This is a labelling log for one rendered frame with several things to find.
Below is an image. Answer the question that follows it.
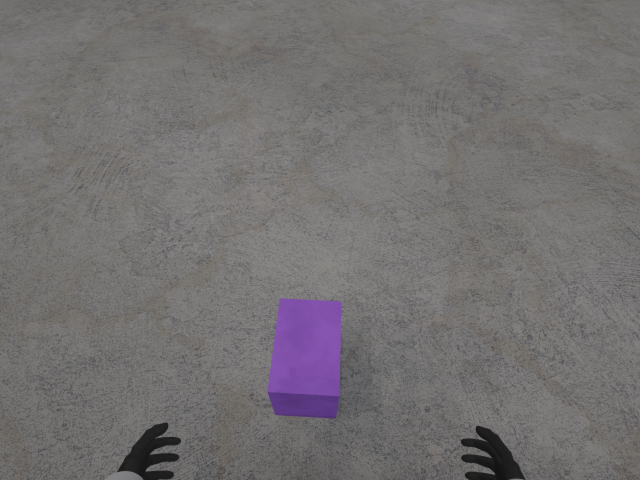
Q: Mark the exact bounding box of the carton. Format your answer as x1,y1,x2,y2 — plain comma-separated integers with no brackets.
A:
267,298,342,419

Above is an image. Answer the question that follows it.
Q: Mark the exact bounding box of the right robot hand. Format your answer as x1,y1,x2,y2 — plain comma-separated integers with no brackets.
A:
461,426,526,480

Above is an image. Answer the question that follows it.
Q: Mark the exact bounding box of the left robot hand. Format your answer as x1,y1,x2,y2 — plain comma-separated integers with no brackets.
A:
117,423,181,480

